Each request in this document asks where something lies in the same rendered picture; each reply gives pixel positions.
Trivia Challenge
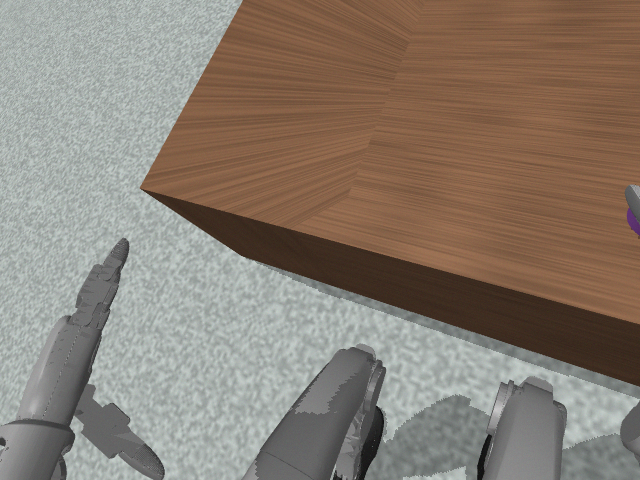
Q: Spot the left robot arm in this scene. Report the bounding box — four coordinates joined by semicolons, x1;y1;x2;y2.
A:
0;420;75;480

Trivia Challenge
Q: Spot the left robot hand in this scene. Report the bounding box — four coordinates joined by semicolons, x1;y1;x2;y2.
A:
16;238;165;480

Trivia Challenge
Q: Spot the left robot foot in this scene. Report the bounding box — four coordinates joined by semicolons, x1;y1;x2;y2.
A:
333;406;384;480

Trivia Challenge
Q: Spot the right robot arm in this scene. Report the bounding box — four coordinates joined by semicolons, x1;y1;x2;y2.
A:
620;401;640;465

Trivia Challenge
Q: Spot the can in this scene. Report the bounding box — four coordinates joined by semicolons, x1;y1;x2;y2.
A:
627;208;640;236

